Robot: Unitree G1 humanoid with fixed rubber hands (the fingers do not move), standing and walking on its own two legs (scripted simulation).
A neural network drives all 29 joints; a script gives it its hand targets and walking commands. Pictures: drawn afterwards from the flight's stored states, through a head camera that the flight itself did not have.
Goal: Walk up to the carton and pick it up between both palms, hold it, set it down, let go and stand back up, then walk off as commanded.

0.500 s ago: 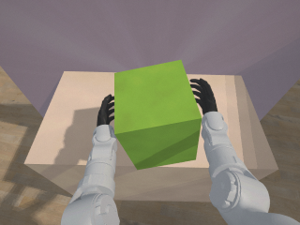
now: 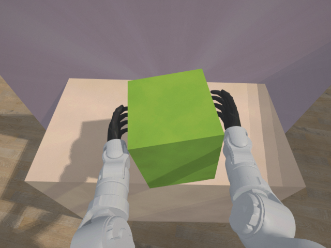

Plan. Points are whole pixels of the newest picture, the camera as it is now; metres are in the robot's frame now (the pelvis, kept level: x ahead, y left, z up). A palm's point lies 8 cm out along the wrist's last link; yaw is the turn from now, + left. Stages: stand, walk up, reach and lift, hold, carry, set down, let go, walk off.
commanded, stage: set down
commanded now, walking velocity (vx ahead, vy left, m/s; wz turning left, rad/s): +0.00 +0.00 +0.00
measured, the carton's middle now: (173, 133) +0.43 +0.00 -0.01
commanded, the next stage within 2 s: none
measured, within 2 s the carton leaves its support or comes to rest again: rests again in 0.96 s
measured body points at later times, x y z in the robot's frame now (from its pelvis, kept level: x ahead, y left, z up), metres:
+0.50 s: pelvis +0.00 +0.00 +0.00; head +0.07 +0.01 +0.44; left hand +0.40 +0.14 +0.03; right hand +0.43 -0.15 +0.06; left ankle -0.03 +0.15 -0.75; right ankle +0.00 -0.12 -0.75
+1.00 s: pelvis +0.00 +0.00 +0.00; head +0.07 +0.01 +0.44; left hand +0.41 +0.13 +0.03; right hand +0.43 -0.16 +0.04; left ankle -0.03 +0.15 -0.75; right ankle +0.00 -0.12 -0.75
